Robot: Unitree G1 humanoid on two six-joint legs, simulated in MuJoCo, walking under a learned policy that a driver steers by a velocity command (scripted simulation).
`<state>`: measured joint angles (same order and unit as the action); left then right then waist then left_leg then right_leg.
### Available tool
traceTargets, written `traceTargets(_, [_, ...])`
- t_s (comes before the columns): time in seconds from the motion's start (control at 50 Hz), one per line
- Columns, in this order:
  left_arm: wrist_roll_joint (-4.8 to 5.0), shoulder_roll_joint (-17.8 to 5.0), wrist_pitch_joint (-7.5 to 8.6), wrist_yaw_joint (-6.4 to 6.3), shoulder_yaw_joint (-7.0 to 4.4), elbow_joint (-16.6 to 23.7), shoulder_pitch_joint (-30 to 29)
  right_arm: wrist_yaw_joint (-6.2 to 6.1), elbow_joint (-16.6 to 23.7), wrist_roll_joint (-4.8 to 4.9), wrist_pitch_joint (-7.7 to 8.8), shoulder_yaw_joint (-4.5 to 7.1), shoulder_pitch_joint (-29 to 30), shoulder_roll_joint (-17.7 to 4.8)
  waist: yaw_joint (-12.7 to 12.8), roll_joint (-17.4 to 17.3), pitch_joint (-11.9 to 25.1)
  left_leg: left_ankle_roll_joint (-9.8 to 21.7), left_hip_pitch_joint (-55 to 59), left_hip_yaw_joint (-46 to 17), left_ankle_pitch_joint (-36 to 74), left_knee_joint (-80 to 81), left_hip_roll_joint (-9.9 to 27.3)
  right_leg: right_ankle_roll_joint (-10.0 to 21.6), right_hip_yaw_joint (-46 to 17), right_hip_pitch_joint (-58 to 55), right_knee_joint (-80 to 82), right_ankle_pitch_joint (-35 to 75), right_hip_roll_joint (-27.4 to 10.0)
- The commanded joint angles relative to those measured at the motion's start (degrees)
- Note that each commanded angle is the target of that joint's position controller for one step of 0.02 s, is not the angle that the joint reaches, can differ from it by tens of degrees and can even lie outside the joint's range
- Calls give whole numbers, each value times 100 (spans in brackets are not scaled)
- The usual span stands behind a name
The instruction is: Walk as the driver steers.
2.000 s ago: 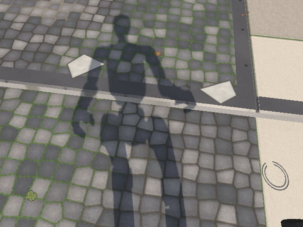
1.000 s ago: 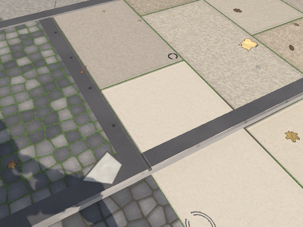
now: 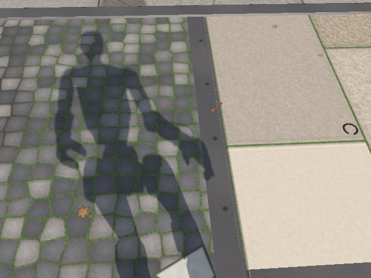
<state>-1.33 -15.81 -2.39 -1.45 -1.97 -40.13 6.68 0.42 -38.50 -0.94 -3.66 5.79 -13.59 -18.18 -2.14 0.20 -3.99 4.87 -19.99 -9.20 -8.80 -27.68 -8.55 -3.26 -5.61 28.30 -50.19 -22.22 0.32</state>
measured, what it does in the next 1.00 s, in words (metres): walks ahead: right foot, then left foot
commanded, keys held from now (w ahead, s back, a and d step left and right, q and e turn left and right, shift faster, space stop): q+shift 0.34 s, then shift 0.06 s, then e+shift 0.10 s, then w+e+shift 0.50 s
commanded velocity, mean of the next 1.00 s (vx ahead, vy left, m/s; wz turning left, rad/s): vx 0.30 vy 0.00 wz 0.17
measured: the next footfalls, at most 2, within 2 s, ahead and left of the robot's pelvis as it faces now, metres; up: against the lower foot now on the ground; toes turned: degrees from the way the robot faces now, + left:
right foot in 0.16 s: +0.09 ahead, -0.13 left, +0.00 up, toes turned +17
left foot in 0.56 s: -0.01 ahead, +0.08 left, +0.00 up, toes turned +23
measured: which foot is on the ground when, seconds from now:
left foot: down 0.00-0.16, up 0.18-0.54, down 0.56-1.00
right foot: up 0.00-0.14, down 0.16-0.56, up 0.58-1.00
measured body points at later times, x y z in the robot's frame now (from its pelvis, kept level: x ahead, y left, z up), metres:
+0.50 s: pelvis +0.02 -0.04 +0.00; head +0.06 -0.03 +0.45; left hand +0.00 +0.26 -0.10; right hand +0.28 -0.22 -0.11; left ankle -0.05 +0.07 -0.70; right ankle +0.05 -0.14 -0.74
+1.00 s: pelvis +0.19 -0.01 -0.03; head +0.22 -0.03 +0.42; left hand +0.35 +0.27 -0.10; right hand +0.21 -0.29 -0.17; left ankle -0.05 +0.07 -0.74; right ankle +0.35 -0.11 -0.62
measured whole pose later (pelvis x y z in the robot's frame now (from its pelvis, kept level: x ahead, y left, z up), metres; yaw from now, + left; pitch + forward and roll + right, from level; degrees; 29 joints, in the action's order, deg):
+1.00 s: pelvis +0.19 -0.01 -0.03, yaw +6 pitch +3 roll +1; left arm -2.0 -15.9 -3.3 3.5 -3.6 -36.8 7.0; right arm -1.0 -51.7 -3.4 5.6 2.4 -26.3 -15.8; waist -0.1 -0.4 0.6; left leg -5.0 14.2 17.8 -25.4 -10.1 2.6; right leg 6.5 3.2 57.5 -79.3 -19.6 -6.3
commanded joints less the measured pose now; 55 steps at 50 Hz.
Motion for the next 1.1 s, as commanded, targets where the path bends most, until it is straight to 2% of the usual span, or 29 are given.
traceTargets(0.02, [34,-473,104,-28,-99,432,-84,19,356,-41,38,288,-101,-986,-52,-661,849,716,943,-2095,333,733,1378,68,14,61,405,65,245])
traceTargets(0.1, [109,-588,200,-72,-119,413,148,70,404,-43,40,305,165,-995,68,-857,824,475,690,-2539,556,603,1222,255,-49,-734,1333,48,449])
traceTargets(0.14, [95,-641,262,-153,-150,311,593,71,458,37,53,267,472,-905,389,-801,751,84,78,-2486,-11,417,888,349,-37,-1781,2712,567,365])
traceTargets(0.16, [34,-1018,287,-218,-235,318,660,51,489,88,83,181,314,-601,309,-83,821,-264,-509,-1963,-1277,-160,417,555,-797,-2434,3527,279,-555])
traceTargets(0.18, [-36,-1574,245,-222,-327,495,333,10,576,131,111,108,71,-279,133,1282,845,-574,-1426,-358,-2338,-1712,-537,1170,-2473,-2748,4055,-129,-2141])
traceTargets(0.2, [-102,-1349,198,-182,-297,526,127,1,486,-143,118,235,159,-900,153,908,620,-668,-1494,90,-2238,-2850,-44,1613,-2424,-2018,3971,498,-2381])
traceTargets(0.24, [-45,-669,170,-134,-119,616,-198,116,298,-168,67,265,22,-893,-41,455,418,-674,-1163,222,-1617,-3874,294,1465,-1081,-1592,3566,1690,-1693])
traceTargets(0.3, [-54,-656,186,-158,-107,681,-158,302,213,-11,-52,175,-137,-715,4,719,437,-813,-1362,596,-1226,-4261,456,1294,42,-1982,3284,2630,-1227])
traceTargets(0.38, [-60,-867,235,-112,-238,438,722,341,459,7,-83,25,522,-481,477,826,520,-944,-1494,806,-1518,-3329,671,1465,197,-2782,3045,3580,-1533])
traceTargets(0.5, [-24,-908,238,123,-246,157,679,127,279,84,-39,-204,379,-143,358,1281,730,-579,343,1041,-1687,-726,401,1421,285,-2258,2579,4241,-1340])
traceTargets(0.52, [13,-690,227,181,-155,112,655,79,95,25,-1,-307,79,75,173,1084,906,-489,1109,1174,-1017,417,433,1264,306,-2002,2618,3216,-1185])
traceTargets(0.54, [86,-685,200,225,-167,26,784,29,-55,-95,80,-313,-211,11,32,850,888,-373,2071,1246,-420,1076,444,1083,285,-1339,2456,1904,-972])
traceTargets(0.56, [74,-337,211,270,-92,113,791,-17,-192,-190,173,-226,-739,-429,-176,-186,1130,-142,3312,16,-1484,1271,1495,806,521,-123,1620,111,-531])
traceTargets(0.58, [46,-15,215,303,7,474,432,-28,-152,-173,199,-12,-1033,-1375,-480,-1749,816,410,3276,-1770,-3391,1893,2999,579,1064,1412,501,-1382,211])
traceTargets(0.6, [16,-741,155,272,-178,607,-148,-94,-208,-262,248,96,-1042,-1519,-797,-1469,124,802,2164,-2063,-4241,2210,3250,660,189,1623,-344,-1045,-97])
traceTargets(0.62, [115,-884,142,336,-295,527,-60,-121,-171,-246,321,-80,-492,-1015,-374,-1281,-361,629,1894,-1694,-4158,2319,2927,696,-27,1780,-719,-439,-127])
traceTargets(0.64, [138,-916,170,405,-351,319,327,-130,-98,-144,406,-187,-48,-677,-38,-1178,-463,381,1814,-1126,-3491,2373,2655,632,-20,1729,-811,48,-182])
traceTargets(0.66, [70,-938,191,453,-401,131,618,-161,-66,-90,506,-229,123,-534,132,-1126,-272,238,1959,-620,-2902,2404,2466,547,128,1655,-1014,390,-210])
traceTargets(0.68, [-16,-858,186,477,-408,-19,801,-194,-61,-85,602,-254,119,-425,182,-971,-94,199,2025,-197,-2406,2354,2359,478,285,1601,-1385,637,-241])
traceTargets(0.72, [-27,-583,161,515,-364,-10,745,-169,-117,-103,737,-240,-28,-380,169,-789,-20,204,2030,303,-1954,2310,2369,408,456,1850,-2031,888,-338])
traceTargets(0.78, [-6,-475,116,566,-358,166,347,-137,-287,-132,849,-193,-399,-419,68,-608,-253,267,2102,675,-1884,2378,2542,337,392,2562,-2431,1129,-477])
traceTargets(0.88, [-41,-309,15,469,-322,488,-209,-137,-688,-248,986,-166,-924,-436,98,-397,-630,292,2760,1133,-1686,2317,2871,579,167,4182,-3796,573,-611])
traceTargets(0.94, [-51,-177,-3,436,-177,875,-848,-122,-937,-303,1035,-217,-1052,-311,138,-326,-937,142,2659,1841,-1011,2453,2685,889,627,4454,-3691,52,-701])
traceTargets(0.98, [-76,-35,25,529,-1,1120,-1206,-165,-1016,-231,1028,-245,-993,-324,142,-200,-1023,100,2318,2459,-295,2567,2445,1129,1171,3741,-2368,51,-824])
traceTargets(1.0, [-71,-12,41,597,37,1112,-1129,-197,-996,-189,1027,-263,-909,-339,182,-105,-854,84,2005,2731,1017,2537,2328,1268,1525,2684,-1612,360,-656])
traceTargets(1.02, [-52,-16,55,625,35,1048,-882,-225,-967,-135,1027,-241,-886,-578,310,-296,-457,149,1893,2889,3882,2104,2418,1478,1994,1568,-1422,136,-272])
traceTargets(1.06, [188,-341,133,567,-134,633,822,-201,-830,-136,852,-57,-675,-1242,1231,-873,899,226,2149,2774,7995,-345,2674,1681,2020,-409,-1212,-435,446])
traceTargets(1.08, [212,-740,198,490,-320,264,2138,-93,-672,-16,800,31,-439,-1484,1802,-857,1731,107,1657,2555,7727,-2216,2640,1815,1567,-2144,-563,-365,807])
traceTargets(1.1, [123,-1409,180,378,-575,158,2028,37,-554,36,863,-92,-677,-888,1483,18,1901,-277,-51,2332,3277,-4406,1953,2035,-289,-3501,749,-1161,330])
